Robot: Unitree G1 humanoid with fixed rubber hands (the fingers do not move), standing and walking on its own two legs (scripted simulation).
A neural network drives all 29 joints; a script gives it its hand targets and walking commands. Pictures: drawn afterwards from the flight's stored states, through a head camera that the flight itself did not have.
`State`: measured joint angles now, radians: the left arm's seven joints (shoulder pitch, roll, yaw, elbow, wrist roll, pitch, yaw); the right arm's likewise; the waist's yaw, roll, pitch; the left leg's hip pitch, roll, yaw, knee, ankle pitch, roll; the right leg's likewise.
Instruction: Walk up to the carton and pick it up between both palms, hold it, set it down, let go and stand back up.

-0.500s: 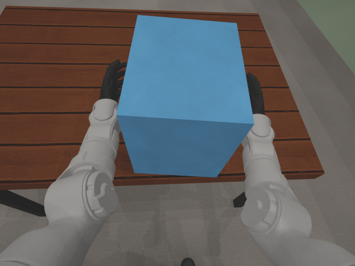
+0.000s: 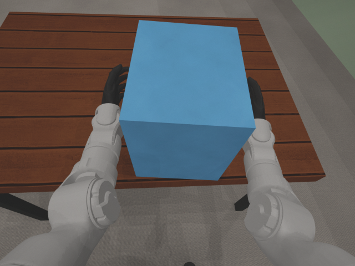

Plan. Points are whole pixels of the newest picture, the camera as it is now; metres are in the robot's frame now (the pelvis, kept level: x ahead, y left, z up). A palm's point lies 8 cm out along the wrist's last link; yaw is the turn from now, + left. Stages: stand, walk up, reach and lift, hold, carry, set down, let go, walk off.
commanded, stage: reach and lift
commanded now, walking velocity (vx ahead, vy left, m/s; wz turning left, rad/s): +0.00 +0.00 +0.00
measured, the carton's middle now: (182, 108) +0.47 -0.05 +0.02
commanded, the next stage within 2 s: none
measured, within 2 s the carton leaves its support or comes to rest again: leaves its support in 0.52 s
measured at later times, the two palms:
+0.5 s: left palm (100, 119) +0.41 +0.14 +0.07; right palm (250, 125) +0.38 -0.18 +0.07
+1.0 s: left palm (84, 107) +0.39 +0.15 +0.14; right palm (258, 112) +0.37 -0.17 +0.14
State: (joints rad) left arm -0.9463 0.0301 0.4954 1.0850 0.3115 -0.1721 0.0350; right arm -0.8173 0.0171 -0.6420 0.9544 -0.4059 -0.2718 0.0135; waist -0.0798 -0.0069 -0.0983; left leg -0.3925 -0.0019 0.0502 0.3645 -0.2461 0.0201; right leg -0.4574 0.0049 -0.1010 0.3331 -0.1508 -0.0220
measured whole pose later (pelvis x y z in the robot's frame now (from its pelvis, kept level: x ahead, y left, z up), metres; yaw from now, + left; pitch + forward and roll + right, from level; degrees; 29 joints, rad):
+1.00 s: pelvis -0.04 +0.00 +0.01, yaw +2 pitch +2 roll -1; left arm -0.91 0.05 0.39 0.96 0.22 0.16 0.05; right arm -0.83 -0.01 -0.48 0.95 -0.21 -0.01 -0.03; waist -0.06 -0.03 -0.04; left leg -0.16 -0.01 0.04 0.32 -0.20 0.02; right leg -0.21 0.00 -0.11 0.27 -0.11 -0.02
